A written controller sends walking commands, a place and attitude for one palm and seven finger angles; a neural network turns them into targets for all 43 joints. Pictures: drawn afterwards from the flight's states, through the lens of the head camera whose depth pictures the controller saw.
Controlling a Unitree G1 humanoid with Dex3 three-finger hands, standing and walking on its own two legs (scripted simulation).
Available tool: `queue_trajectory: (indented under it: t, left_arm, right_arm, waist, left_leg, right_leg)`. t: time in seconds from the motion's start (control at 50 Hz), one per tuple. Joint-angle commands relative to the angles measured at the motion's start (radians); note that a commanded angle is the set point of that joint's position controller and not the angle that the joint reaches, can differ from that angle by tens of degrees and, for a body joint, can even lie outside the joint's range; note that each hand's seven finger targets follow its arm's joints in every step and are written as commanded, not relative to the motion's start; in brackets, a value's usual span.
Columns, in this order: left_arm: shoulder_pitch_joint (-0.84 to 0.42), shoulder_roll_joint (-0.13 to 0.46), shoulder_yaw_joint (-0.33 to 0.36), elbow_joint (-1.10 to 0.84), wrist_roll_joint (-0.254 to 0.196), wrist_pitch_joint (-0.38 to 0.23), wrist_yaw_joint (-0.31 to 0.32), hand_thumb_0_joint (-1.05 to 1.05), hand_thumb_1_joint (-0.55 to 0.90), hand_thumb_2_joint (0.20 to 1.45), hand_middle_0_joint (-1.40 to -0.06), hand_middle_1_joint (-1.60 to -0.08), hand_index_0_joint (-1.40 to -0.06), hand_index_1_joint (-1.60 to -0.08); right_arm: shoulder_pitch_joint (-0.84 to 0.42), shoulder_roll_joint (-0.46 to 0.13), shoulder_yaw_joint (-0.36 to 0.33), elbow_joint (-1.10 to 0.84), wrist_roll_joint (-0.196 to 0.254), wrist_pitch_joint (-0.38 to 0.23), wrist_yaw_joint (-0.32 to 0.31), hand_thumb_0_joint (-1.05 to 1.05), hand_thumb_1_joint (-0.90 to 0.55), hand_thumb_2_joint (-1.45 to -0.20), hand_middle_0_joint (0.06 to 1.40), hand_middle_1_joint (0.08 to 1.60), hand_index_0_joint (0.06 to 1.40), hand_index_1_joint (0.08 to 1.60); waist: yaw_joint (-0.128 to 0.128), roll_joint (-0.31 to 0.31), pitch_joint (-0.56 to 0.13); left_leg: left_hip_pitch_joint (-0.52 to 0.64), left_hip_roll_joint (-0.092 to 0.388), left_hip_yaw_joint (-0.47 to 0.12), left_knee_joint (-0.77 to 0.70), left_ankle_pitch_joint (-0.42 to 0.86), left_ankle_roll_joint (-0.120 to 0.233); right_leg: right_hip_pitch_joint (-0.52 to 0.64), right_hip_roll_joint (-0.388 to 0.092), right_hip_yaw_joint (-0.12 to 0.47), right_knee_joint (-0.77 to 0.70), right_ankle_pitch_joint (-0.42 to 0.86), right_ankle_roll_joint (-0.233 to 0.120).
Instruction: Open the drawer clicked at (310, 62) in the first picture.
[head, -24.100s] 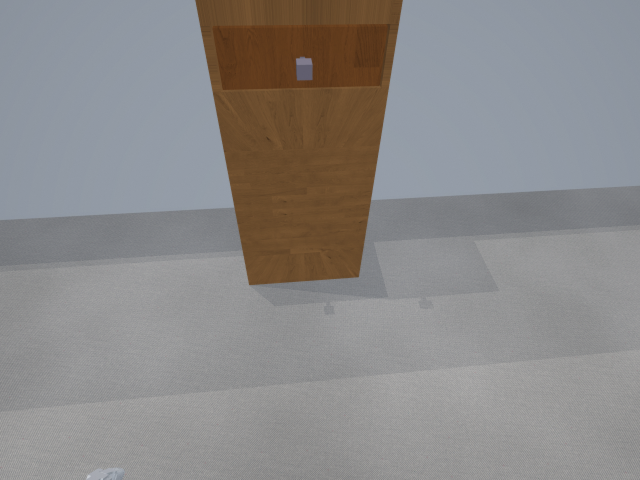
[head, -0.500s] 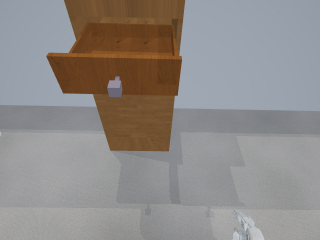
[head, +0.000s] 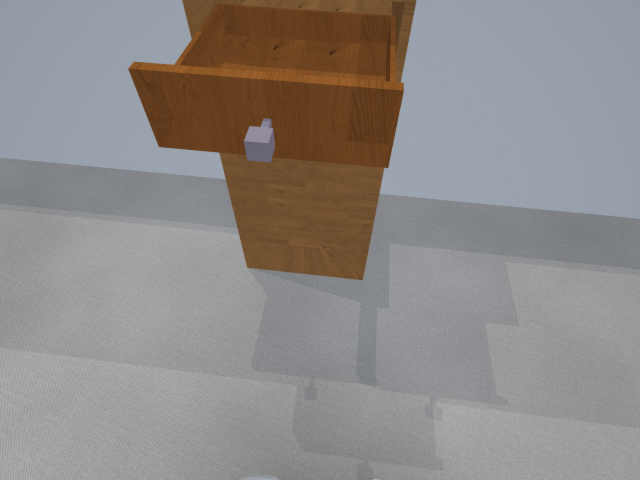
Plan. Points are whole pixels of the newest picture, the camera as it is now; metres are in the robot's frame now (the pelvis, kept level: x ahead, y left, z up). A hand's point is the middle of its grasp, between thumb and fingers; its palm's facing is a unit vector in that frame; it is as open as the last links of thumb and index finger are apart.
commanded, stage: let the arm hang, fingers relaxed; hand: left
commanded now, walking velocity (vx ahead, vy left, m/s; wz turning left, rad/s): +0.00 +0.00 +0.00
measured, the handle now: (262, 136) +0.55 +0.12 +0.11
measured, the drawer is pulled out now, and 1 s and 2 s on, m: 0.29 0.29 0.29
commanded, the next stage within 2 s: look to check the result in 0.72 s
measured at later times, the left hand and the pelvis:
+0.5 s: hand out of the picture +0.03 +0.17 -0.15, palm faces +0.00 -0.98 -0.22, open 7.2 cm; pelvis +0.01 +0.00 +0.02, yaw -2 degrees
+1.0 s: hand out of the picture +0.03 +0.17 -0.15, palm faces -0.01 -0.98 -0.20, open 7.3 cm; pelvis +0.02 +0.00 +0.02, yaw -2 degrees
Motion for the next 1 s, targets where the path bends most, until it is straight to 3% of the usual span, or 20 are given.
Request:
queue_trajectory:
  t: [0.0, 0.04, 0.08, 0.12, 0.22, 0.4, 0.5, 0.56, 0.68, 0.86, 0.98]
  left_arm:
    - [-0.010, 0.104, 0.003, 0.008, -0.008, -0.035, -0.002, 0.000, 0.900, 0.900, -0.200, -0.300, -0.200, -0.300]
    - [0.023, 0.099, -0.010, 0.066, -0.009, -0.042, -0.005, 0.000, 0.900, 0.900, -0.200, -0.300, -0.200, -0.300]
    - [0.026, 0.113, -0.016, 0.106, -0.012, -0.052, -0.001, 0.000, 0.900, 0.900, -0.200, -0.300, -0.200, -0.300]
    - [0.021, 0.113, -0.020, 0.135, -0.014, -0.057, 0.003, 0.000, 0.900, 0.900, -0.200, -0.300, -0.200, -0.300]
    - [0.035, 0.091, -0.022, 0.177, -0.012, -0.057, 0.011, 0.000, 0.900, 0.900, -0.200, -0.300, -0.200, -0.300]
    - [0.033, 0.067, -0.011, 0.178, -0.010, -0.056, 0.018, 0.000, 0.900, 0.900, -0.200, -0.300, -0.200, -0.300]
    - [0.021, 0.069, -0.008, 0.168, -0.010, -0.057, 0.018, 0.000, 0.900, 0.900, -0.200, -0.300, -0.200, -0.300]
    - [0.012, 0.068, -0.007, 0.160, -0.011, -0.059, 0.016, 0.000, 0.900, 0.900, -0.200, -0.300, -0.200, -0.300]
    - [0.006, 0.070, -0.005, 0.158, -0.012, -0.062, 0.017, 0.000, 0.900, 0.900, -0.200, -0.300, -0.200, -0.300]
    - [0.001, 0.074, -0.008, 0.167, -0.012, -0.062, 0.016, 0.000, 0.900, 0.900, -0.200, -0.300, -0.200, -0.300]
    - [0.010, 0.066, -0.011, 0.173, -0.011, -0.064, 0.018, 0.000, 0.900, 0.900, -0.200, -0.300, -0.200, -0.300]
  right_arm:
    - [-0.005, -0.078, -0.010, -0.015, -0.005, -0.030, -0.010, 0.000, -0.900, -0.900, 0.200, 0.300, 0.200, 0.300]
    - [0.004, -0.063, -0.010, 0.014, 0.002, -0.029, -0.012, 0.000, -0.900, -0.900, 0.200, 0.300, 0.200, 0.300]
    - [0.056, -0.038, -0.008, 0.048, 0.008, -0.028, -0.010, 0.000, -0.900, -0.900, 0.200, 0.300, 0.200, 0.300]
    - [0.108, -0.022, -0.005, 0.083, 0.009, -0.025, -0.010, 0.000, -0.900, -0.900, 0.200, 0.300, 0.200, 0.300]
    - [0.144, 0.000, 0.000, 0.123, 0.006, -0.024, -0.012, 0.000, -0.900, -0.900, 0.200, 0.300, 0.200, 0.300]
    - [0.152, 0.030, 0.001, 0.146, 0.002, -0.030, -0.012, 0.000, -0.900, -0.900, 0.200, 0.300, 0.200, 0.300]
    - [0.152, 0.038, 0.001, 0.147, 0.002, -0.034, -0.014, 0.000, -0.900, -0.900, 0.200, 0.300, 0.200, 0.300]
    - [0.153, 0.033, 0.000, 0.146, 0.002, -0.037, -0.015, 0.000, -0.900, -0.900, 0.200, 0.300, 0.200, 0.300]
    - [0.139, 0.027, -0.001, 0.144, 0.005, -0.039, -0.016, 0.000, -0.900, -0.900, 0.200, 0.300, 0.200, 0.300]
    - [0.128, 0.014, 0.000, 0.149, 0.004, -0.036, -0.016, 0.000, -0.900, -0.900, 0.200, 0.300, 0.200, 0.300]
    - [0.107, 0.009, -0.001, 0.146, 0.007, -0.037, -0.019, 0.000, -0.900, -0.900, 0.200, 0.300, 0.200, 0.300]
  waist:
    - [0.014, 0.207, -0.089]
    - [0.025, 0.125, -0.074]
    - [0.007, 0.037, -0.083]
    - [-0.011, -0.012, -0.085]
    - [-0.012, -0.041, -0.022]
    - [-0.003, -0.030, 0.027]
    - [-0.002, 0.011, 0.021]
    - [-0.003, -0.012, 0.005]
    - [-0.001, -0.001, -0.023]
    - [-0.009, -0.004, -0.019]
    - [-0.006, -0.002, -0.030]
  left_leg:
    - [-0.022, 0.179, -0.195, -0.377, -0.011, 0.089]
    - [-0.015, 0.109, -0.103, -0.347, -0.031, 0.047]
    - [0.054, 0.071, -0.052, -0.300, 0.034, 0.028]
    - [0.104, 0.061, -0.029, -0.286, 0.047, 0.021]
    - [0.101, 0.065, -0.023, -0.309, 0.053, 0.020]
    - [0.063, 0.066, -0.021, -0.324, 0.046, 0.018]
    - [0.057, 0.069, -0.018, -0.320, 0.075, 0.017]
    - [0.064, 0.071, -0.021, -0.319, 0.091, 0.017]
    - [0.101, 0.076, -0.018, -0.314, 0.136, 0.015]
    - [0.119, 0.076, -0.013, -0.320, 0.125, 0.011]
    - [0.142, 0.084, -0.013, -0.319, 0.157, 0.012]
  right_leg:
    - [0.121, -0.083, 0.089, -0.164, 0.023, 0.026]
    - [0.157, -0.106, 0.131, -0.237, 0.085, 0.012]
    - [0.137, -0.134, 0.177, -0.304, 0.069, -0.002]
    - [0.107, -0.150, 0.196, -0.351, -0.007, -0.005]
    - [0.064, -0.144, 0.185, -0.369, -0.055, 0.002]
    - [0.053, -0.138, 0.177, -0.345, -0.042, 0.005]
    - [0.071, -0.137, 0.175, -0.324, 0.014, 0.003]
    - [0.087, -0.138, 0.177, -0.321, 0.036, 0.002]
    - [0.103, -0.138, 0.164, -0.310, 0.094, 0.002]
    - [0.099, -0.141, 0.174, -0.324, 0.085, 0.004]
    - [0.106, -0.135, 0.165, -0.311, 0.146, 0.005]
